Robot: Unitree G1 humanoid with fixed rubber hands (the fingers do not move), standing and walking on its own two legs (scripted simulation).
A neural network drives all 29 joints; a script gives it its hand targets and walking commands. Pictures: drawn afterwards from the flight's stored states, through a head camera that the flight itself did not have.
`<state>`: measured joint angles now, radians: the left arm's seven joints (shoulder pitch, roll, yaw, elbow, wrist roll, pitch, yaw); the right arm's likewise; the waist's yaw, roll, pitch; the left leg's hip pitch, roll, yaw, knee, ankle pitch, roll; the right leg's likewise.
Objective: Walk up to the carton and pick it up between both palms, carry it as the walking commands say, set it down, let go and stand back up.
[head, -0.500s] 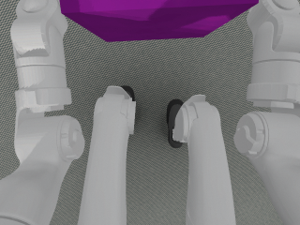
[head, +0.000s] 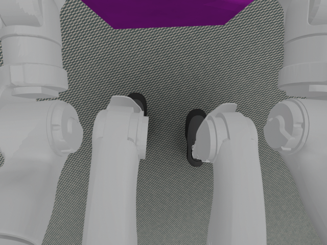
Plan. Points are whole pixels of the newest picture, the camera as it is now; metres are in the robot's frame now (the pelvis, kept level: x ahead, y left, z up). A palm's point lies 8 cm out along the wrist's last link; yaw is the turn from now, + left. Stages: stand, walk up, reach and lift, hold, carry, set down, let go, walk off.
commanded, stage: set down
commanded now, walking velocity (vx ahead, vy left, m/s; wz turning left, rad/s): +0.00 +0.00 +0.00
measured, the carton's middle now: out of the picture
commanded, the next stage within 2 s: none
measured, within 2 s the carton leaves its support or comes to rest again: rests again in 1.96 s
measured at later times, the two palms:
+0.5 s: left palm out of the picture +0.57 +0.23 -0.21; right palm out of the picture +0.60 -0.13 -0.21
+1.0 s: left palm out of the picture +0.57 +0.24 -0.21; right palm out of the picture +0.60 -0.13 -0.21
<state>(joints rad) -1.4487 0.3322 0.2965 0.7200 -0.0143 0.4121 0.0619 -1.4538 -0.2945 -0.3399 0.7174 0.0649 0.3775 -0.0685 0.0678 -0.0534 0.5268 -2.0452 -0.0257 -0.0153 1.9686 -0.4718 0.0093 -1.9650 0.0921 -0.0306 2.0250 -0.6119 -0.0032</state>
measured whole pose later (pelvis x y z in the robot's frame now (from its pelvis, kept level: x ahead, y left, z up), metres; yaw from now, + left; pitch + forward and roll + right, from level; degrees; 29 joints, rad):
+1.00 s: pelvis +0.01 +0.00 -0.06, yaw +0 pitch +31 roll +0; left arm -1.56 0.42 0.28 0.99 -0.07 0.27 0.01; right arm -1.59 -0.35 -0.21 0.97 0.13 0.27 -0.10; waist 0.07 -0.04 0.52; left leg -2.21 0.00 0.00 2.18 -0.51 0.01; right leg -2.14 0.11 -0.03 2.25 -0.65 -0.01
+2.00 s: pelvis +0.01 -0.01 -0.07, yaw +0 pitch +31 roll +1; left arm -1.51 0.42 0.37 1.01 -0.04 0.21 -0.10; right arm -1.56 -0.32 -0.30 0.97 0.01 0.22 -0.02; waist 0.06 -0.03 0.52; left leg -2.22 0.00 0.01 2.21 -0.54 0.00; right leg -2.15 0.11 -0.03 2.29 -0.68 -0.01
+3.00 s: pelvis +0.02 +0.00 -0.03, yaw +0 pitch +32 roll -1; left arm -1.45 0.54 0.24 0.86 -0.22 0.25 0.02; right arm -1.47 -0.46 -0.14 0.78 0.20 0.30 -0.12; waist 0.07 -0.03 0.52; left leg -2.11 -0.02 0.00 2.10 -0.56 0.00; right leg -2.03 0.09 -0.03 2.17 -0.71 -0.02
